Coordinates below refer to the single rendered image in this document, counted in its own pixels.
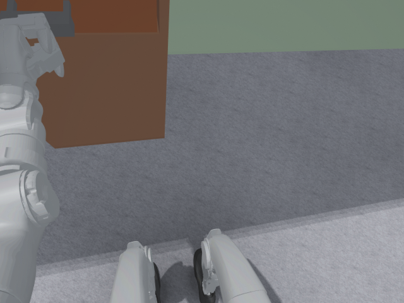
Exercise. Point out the drawer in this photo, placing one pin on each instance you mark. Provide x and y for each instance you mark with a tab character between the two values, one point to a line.
100	16

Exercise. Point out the right robot foot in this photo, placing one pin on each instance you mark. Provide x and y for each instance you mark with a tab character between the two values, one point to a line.
198	272

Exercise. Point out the left robot hand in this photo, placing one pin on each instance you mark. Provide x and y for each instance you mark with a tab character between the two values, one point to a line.
16	54

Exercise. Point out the robot left upper arm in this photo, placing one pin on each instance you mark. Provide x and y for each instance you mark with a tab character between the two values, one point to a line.
27	205

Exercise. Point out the cabinet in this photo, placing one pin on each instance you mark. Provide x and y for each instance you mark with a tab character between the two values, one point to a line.
113	89

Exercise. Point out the left robot shin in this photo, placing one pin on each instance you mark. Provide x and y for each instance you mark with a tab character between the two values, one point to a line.
151	283

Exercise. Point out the robot left forearm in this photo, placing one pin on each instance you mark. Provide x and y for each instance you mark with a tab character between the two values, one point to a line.
22	134

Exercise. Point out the handle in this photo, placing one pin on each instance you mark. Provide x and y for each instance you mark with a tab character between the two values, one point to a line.
60	22

